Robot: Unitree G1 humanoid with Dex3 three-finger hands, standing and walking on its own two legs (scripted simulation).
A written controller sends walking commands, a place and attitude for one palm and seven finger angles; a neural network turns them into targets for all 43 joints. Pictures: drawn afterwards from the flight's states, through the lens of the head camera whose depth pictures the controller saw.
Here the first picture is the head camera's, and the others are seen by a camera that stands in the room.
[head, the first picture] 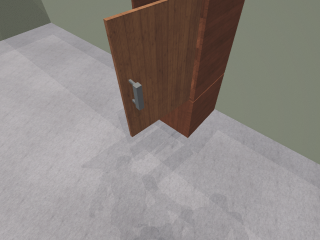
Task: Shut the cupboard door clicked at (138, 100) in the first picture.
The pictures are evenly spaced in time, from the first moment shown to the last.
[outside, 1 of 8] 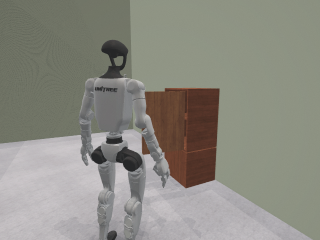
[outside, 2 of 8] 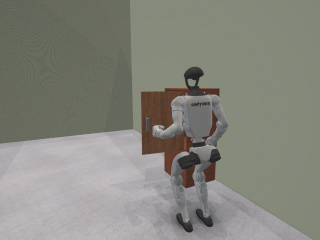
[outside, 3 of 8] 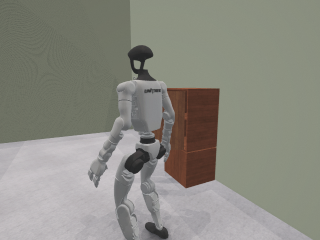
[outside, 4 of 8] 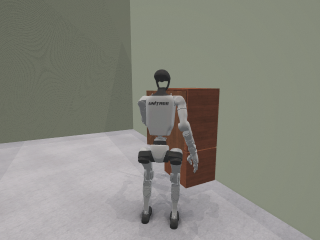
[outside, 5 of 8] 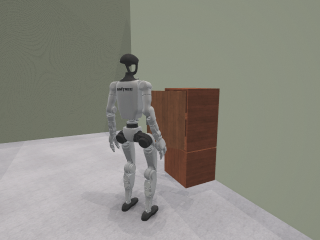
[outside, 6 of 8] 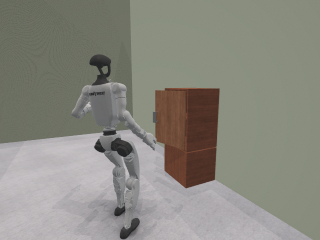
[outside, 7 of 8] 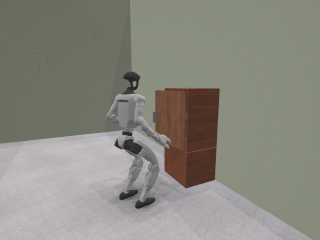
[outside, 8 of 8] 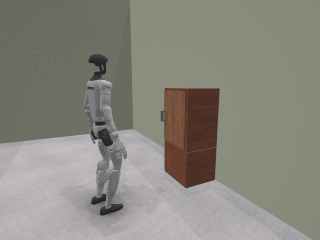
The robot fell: no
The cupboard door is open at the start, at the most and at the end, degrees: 81 81 0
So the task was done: yes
